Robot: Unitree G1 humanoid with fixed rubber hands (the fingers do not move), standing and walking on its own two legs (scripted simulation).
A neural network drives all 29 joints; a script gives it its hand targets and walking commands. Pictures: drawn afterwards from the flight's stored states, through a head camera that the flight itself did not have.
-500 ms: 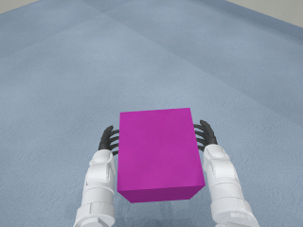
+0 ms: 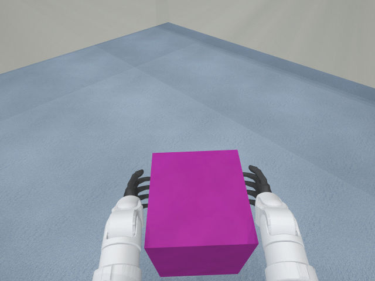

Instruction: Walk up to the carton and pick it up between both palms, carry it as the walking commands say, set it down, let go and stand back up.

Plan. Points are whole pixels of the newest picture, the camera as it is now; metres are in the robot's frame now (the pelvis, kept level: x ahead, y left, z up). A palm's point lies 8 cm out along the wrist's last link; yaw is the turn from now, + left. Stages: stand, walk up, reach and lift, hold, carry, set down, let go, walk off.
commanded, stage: reach and lift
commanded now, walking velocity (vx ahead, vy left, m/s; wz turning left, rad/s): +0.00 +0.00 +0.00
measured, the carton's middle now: (197, 216) +0.30 +0.01 -0.04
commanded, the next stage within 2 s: hold in 1.24 s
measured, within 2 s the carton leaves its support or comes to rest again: neither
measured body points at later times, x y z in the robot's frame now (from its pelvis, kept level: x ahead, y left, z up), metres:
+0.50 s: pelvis -0.01 +0.00 +0.00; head -0.06 +0.01 +0.45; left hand +0.30 +0.15 +0.04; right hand +0.31 -0.14 +0.05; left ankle +0.02 +0.13 -0.74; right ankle +0.01 -0.13 -0.74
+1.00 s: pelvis +0.00 +0.01 +0.00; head -0.04 +0.01 +0.45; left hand +0.30 +0.15 +0.04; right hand +0.31 -0.14 +0.05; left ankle +0.02 +0.13 -0.74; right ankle +0.01 -0.13 -0.74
